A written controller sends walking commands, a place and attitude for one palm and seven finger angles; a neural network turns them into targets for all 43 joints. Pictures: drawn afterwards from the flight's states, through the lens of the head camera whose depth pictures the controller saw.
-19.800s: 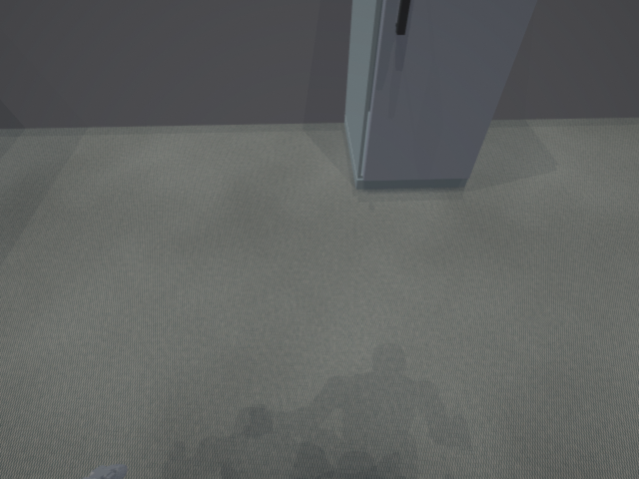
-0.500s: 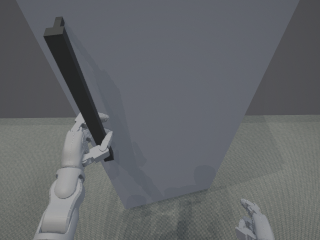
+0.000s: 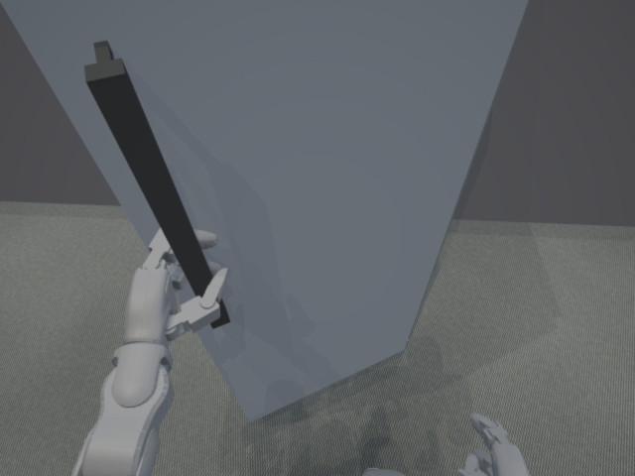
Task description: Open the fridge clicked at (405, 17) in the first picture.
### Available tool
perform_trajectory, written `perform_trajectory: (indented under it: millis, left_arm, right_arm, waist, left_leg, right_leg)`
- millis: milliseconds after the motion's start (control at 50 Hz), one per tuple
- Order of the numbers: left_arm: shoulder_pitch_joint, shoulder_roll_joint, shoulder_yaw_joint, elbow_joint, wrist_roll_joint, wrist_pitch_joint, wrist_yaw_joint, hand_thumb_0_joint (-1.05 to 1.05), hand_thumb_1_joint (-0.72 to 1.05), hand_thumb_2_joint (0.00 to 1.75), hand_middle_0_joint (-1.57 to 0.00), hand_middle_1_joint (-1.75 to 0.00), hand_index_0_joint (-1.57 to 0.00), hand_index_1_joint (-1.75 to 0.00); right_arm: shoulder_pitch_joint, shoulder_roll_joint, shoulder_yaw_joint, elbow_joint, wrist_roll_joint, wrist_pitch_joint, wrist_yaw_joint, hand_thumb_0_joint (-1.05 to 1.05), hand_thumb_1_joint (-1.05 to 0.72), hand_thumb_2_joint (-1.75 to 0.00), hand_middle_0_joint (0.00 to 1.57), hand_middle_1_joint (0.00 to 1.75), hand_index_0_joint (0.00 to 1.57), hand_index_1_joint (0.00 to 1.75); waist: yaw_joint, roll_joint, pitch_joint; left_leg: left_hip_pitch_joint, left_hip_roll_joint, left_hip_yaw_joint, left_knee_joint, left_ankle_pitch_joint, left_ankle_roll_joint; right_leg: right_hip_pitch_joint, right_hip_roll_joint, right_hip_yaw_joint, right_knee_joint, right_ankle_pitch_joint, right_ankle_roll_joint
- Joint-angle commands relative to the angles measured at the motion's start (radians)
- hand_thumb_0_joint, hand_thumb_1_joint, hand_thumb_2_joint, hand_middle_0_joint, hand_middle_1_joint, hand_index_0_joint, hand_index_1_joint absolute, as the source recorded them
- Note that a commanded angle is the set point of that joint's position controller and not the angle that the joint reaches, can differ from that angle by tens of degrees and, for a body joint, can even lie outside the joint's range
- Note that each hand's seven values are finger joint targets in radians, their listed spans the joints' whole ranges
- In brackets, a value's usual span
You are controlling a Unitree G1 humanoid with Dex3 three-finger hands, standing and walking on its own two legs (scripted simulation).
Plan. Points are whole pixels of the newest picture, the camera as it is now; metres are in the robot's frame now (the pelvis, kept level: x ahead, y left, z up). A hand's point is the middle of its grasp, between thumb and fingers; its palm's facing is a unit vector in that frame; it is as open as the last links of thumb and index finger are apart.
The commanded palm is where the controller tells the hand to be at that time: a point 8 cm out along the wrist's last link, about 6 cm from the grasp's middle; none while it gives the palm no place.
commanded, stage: walk backward, drawing the door open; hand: left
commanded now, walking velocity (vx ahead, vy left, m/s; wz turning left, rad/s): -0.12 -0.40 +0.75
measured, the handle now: (177, 221) +0.35 +0.14 +0.17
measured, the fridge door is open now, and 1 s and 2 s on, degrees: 29 66 84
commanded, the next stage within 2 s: stop walking and hold the door back in 1.44 s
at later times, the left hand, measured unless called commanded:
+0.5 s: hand (319, 414) +0.17 +0.00 +0.10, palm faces +0.25 -0.95 -0.17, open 7.0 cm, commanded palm +0.13 +0.04 +0.10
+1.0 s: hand (461, 471) +0.12 -0.12 +0.10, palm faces +0.65 -0.74 -0.17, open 7.0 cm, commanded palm +0.06 -0.10 +0.10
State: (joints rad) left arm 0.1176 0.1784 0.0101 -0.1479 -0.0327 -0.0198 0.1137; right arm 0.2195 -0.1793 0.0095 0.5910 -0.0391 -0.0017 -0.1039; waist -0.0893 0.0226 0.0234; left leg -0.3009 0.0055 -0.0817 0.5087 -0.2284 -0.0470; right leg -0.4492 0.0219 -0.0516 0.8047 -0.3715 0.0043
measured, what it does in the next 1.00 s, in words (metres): steps to the right, turning left: left foot, then right foot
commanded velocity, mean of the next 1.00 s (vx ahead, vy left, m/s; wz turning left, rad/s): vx -0.12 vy -0.40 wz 0.75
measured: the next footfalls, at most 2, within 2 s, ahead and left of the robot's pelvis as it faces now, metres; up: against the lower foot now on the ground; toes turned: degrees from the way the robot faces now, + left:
left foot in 0.40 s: -0.07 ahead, +0.00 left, +0.00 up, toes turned +26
right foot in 0.62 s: +0.09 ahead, -0.37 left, +0.00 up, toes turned +27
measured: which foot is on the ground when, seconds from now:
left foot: down 0.00-0.14, up 0.16-0.38, down 0.40-0.64, up 0.66-0.82, down 0.84-1.00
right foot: down 0.00-0.38, up 0.40-0.60, down 0.62-0.82, up 0.84-1.00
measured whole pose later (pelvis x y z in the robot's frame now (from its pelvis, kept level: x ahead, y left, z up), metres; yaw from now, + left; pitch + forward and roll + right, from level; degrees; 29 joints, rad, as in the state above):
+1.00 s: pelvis -0.01 -0.40 +0.00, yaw +46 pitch -1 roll -3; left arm 0.08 0.19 -0.06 -0.29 0.02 -0.06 0.04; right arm 0.15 -0.15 -0.01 0.61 -0.02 -0.12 -0.05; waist -0.03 0.04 0.20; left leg -0.38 0.13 -0.08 0.57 -0.18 -0.06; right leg -0.47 0.00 -0.02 0.94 -0.36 0.05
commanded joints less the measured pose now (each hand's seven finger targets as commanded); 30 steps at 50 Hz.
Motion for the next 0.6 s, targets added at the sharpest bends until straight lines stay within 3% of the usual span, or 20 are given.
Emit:
perform_trajectory:
  millis: [0,40,80,120,140,160,200,280,300,320,340,360,380,400,440,460,500,540,560,580]
  left_arm:
    - [-0.107,0.061,-0.001,-0.292,0.046,-0.108,-0.026,0.0,0.9,0.9,-0.45,-1.4,-0.45,-1.4]
    - [-0.131,0.052,-0.02,-0.283,0.043,-0.111,-0.03,0.0,0.9,0.9,-0.45,-1.4,-0.45,-1.4]
    - [-0.158,0.098,-0.009,-0.311,0.043,-0.115,-0.035,0.0,0.9,0.9,-0.45,-1.4,-0.45,-1.4]
    - [-0.114,0.112,0.033,-0.301,0.028,-0.095,-0.028,0.0,0.9,0.9,-0.45,-1.4,-0.45,-1.4]
    - [-0.138,0.117,0.046,-0.318,0.041,-0.095,-0.029,0.0,0.9,0.9,-0.45,-1.4,-0.45,-1.4]
    - [-0.156,0.107,0.036,-0.305,0.051,-0.095,-0.035,0.0,0.9,0.9,-0.45,-1.4,-0.45,-1.4]
    - [-0.174,0.052,-0.019,-0.281,0.056,-0.096,-0.047,0.0,0.9,0.9,-0.45,-1.4,-0.45,-1.4]
    - [-0.239,0.017,-0.088,-0.327,0.056,-0.105,-0.049,0.0,0.9,0.9,-0.45,-1.4,-0.45,-1.4]
    - [-0.247,0.004,-0.101,-0.353,0.058,-0.106,-0.048,0.0,0.9,0.9,-0.45,-1.4,-0.45,-1.4]
    - [-0.265,-0.005,-0.117,-0.381,0.06,-0.108,-0.049,0.0,0.9,0.9,-0.45,-1.4,-0.45,-1.4]
    - [-0.295,-0.014,-0.151,-0.398,0.057,-0.113,-0.054,0.0,0.9,0.9,-0.45,-1.4,-0.45,-1.4]
    - [-0.314,-0.026,-0.165,-0.411,0.053,-0.133,-0.059,0.0,0.9,0.9,-0.45,-1.4,-0.45,-1.4]
    - [-0.271,-0.005,-0.149,-0.351,0.103,-0.147,-0.049,0.0,0.9,0.9,-0.45,-1.4,-0.45,-1.4]
    - [-0.23,0.0,-0.126,-0.347,0.103,-0.15,-0.065,0.0,0.9,0.9,-0.45,-1.4,-0.45,-1.4]
    - [-0.289,0.017,-0.112,-0.441,0.093,-0.161,-0.09,0.0,0.9,0.9,-0.45,-1.4,-0.45,-1.4]
    - [-0.253,-0.019,-0.132,-0.398,0.092,-0.153,-0.09,0.0,0.9,0.9,-0.45,-1.4,-0.45,-1.4]
    - [-0.235,-0.053,-0.16,-0.388,0.079,-0.14,-0.081,0.0,0.9,0.9,-0.45,-1.4,-0.45,-1.4]
    - [-0.249,-0.049,-0.159,-0.407,0.076,-0.14,-0.077,0.0,0.9,0.9,-0.45,-1.4,-0.45,-1.4]
    - [-0.261,-0.027,-0.149,-0.431,0.079,-0.147,-0.076,0.0,0.9,0.9,-0.45,-1.4,-0.45,-1.4]
    - [-0.254,0.015,-0.128,-0.439,0.074,-0.146,-0.072,0.0,0.9,0.9,-0.45,-1.4,-0.45,-1.4]
  right_arm:
    - [-0.134,-0.116,-0.047,-0.135,0.0,-0.067,0.015,0.0,-0.9,-0.9,0.2,0.3,0.2,0.3]
    - [-0.122,-0.118,-0.054,-0.116,0.012,-0.076,0.02,0.0,-0.9,-0.9,0.2,0.3,0.2,0.3]
    - [-0.131,-0.101,-0.047,-0.103,0.029,-0.078,0.028,0.0,-0.9,-0.9,0.2,0.3,0.2,0.3]
    - [-0.136,-0.081,-0.061,-0.102,0.041,-0.085,0.011,0.0,-0.9,-0.9,0.2,0.3,0.2,0.3]
    - [-0.148,-0.076,-0.064,-0.102,0.033,-0.091,0.002,0.0,-0.9,-0.9,0.2,0.3,0.2,0.3]
    - [-0.158,-0.061,-0.054,-0.104,0.021,-0.1,-0.006,0.0,-0.9,-0.9,0.2,0.3,0.2,0.3]
    - [-0.154,-0.046,-0.036,-0.101,0.002,-0.11,-0.013,0.0,-0.9,-0.9,0.2,0.3,0.2,0.3]
    - [-0.121,-0.052,-0.021,-0.121,0.005,-0.129,-0.023,0.0,-0.9,-0.9,0.2,0.3,0.2,0.3]
    - [-0.075,-0.044,-0.016,-0.125,0.008,-0.138,-0.019,0.0,-0.9,-0.9,0.2,0.3,0.2,0.3]
    - [-0.028,-0.043,-0.019,-0.118,0.014,-0.155,-0.017,0.0,-0.9,-0.9,0.2,0.3,0.2,0.3]
    - [0.022,-0.053,-0.023,-0.106,0.022,-0.171,-0.017,0.0,-0.9,-0.9,0.2,0.3,0.2,0.3]
    - [0.009,-0.113,-0.044,-0.143,0.008,-0.184,-0.01,0.0,-0.9,-0.9,0.2,0.3,0.2,0.3]
    - [-0.091,-0.163,-0.052,-0.187,-0.018,-0.146,0.0,0.0,-0.9,-0.9,0.2,0.3,0.2,0.3]
    - [-0.129,-0.172,-0.07,-0.178,-0.008,-0.13,0.011,0.0,-0.9,-0.9,0.2,0.3,0.2,0.3]
    - [-0.147,-0.147,-0.068,-0.137,0.001,-0.144,0.024,0.0,-0.9,-0.9,0.2,0.3,0.2,0.3]
    - [-0.14,-0.148,-0.068,-0.123,0.007,-0.147,0.032,0.0,-0.9,-0.9,0.2,0.3,0.2,0.3]
    - [-0.127,-0.141,-0.073,-0.131,0.023,-0.151,0.044,0.0,-0.9,-0.9,0.2,0.3,0.2,0.3]
    - [-0.104,-0.124,-0.073,-0.139,0.048,-0.154,0.051,0.0,-0.9,-0.9,0.2,0.3,0.2,0.3]
    - [-0.107,-0.105,-0.071,-0.14,0.058,-0.15,0.054,0.0,-0.9,-0.9,0.2,0.3,0.2,0.3]
    - [-0.094,-0.082,-0.061,-0.122,0.064,-0.149,0.053,0.0,-0.9,-0.9,0.2,0.3,0.2,0.3]
  waist:
    - [0.065,0.116,-0.212]
    - [0.047,0.149,-0.237]
    - [0.034,0.013,-0.227]
    - [0.065,-0.18,-0.253]
    - [0.089,-0.227,-0.25]
    - [0.094,-0.208,-0.221]
    - [0.086,-0.131,-0.168]
    - [0.081,-0.134,-0.155]
    - [0.063,-0.138,-0.18]
    - [0.032,-0.118,-0.192]
    - [-0.019,-0.035,-0.193]
    - [-0.04,0.254,-0.16]
    - [0.039,0.271,-0.163]
    - [0.041,0.095,-0.172]
    - [0.055,0.1,-0.092]
    - [0.068,0.089,-0.089]
    - [0.073,0.156,-0.143]
    - [0.061,0.184,-0.21]
    - [0.058,0.161,-0.231]
    - [0.042,0.063,-0.223]
  left_leg:
    - [0.122,0.261,-0.298,-0.145,0.354,0.179]
    - [0.018,0.176,-0.214,-0.142,0.124,0.131]
    - [-0.026,0.041,-0.051,-0.06,-0.021,0.073]
    - [-0.065,-0.033,0.122,0.266,-0.15,0.022]
    - [-0.145,-0.027,0.145,0.512,-0.232,0.021]
    - [-0.207,-0.004,0.133,0.674,-0.277,0.023]
    - [-0.23,0.043,0.143,0.698,-0.244,0.016]
    - [-0.091,0.065,0.183,0.446,-0.287,0.039]
    - [-0.018,0.052,0.218,0.312,-0.276,0.042]
    - [0.108,0.05,0.238,0.116,-0.237,0.056]
    - [0.29,0.074,0.204,-0.152,-0.11,0.081]
    - [0.415,0.373,-0.243,-0.388,0.06,0.189]
    - [0.336,0.649,-0.658,-0.314,0.281,0.285]
    - [0.27,0.63,-0.619,-0.27,0.328,0.3]
    - [0.177,0.501,-0.418,-0.187,0.215,0.259]
    - [0.102,0.433,-0.271,-0.155,0.152,0.214]
    - [-0.035,0.284,-0.089,-0.142,0.026,0.132]
    - [-0.024,0.192,-0.048,-0.11,-0.096,0.096]
    - [-0.023,0.13,0.001,-0.039,-0.142,0.071]
    - [-0.014,0.052,0.063,0.059,-0.181,0.039]
  right_leg:
    - [0.117,-0.02,0.101,-0.174,-0.016,0.014]
    - [0.297,-0.011,0.066,-0.356,0.133,0.019]
    - [0.298,-0.073,0.059,-0.423,0.206,-0.006]
    - [0.227,-0.217,0.111,-0.532,0.007,-0.096]
    - [0.233,-0.286,0.138,-0.548,0.04,-0.148]
    - [0.226,-0.313,0.13,-0.531,0.116,-0.178]
    - [0.252,-0.287,0.034,-0.472,0.289,-0.203]
    - [0.251,-0.286,-0.02,-0.494,0.325,-0.163]
    - [0.253,-0.253,-0.063,-0.492,0.333,-0.097]
    - [0.2,-0.185,-0.115,-0.427,0.374,0.004]
    - [0.066,-0.104,-0.157,-0.235,0.361,0.138]
    - [-0.219,-0.012,-0.118,0.162,0.085,0.221]
    - [-0.262,-0.096,0.103,0.459,-0.079,0.106]
    - [-0.258,-0.088,0.171,0.506,-0.079,0.06]
    - [-0.279,-0.116,0.2,0.447,-0.044,0.056]
    - [-0.159,-0.119,0.178,0.313,-0.013,0.05]
    - [0.143,-0.059,0.057,0.004,0.02,0.053]
    - [0.302,0.012,-0.06,-0.245,0.051,0.069]
    - [0.335,0.004,-0.071,-0.36,0.078,0.063]
    - [0.304,-0.037,-0.06,-0.42,0.102,0.038]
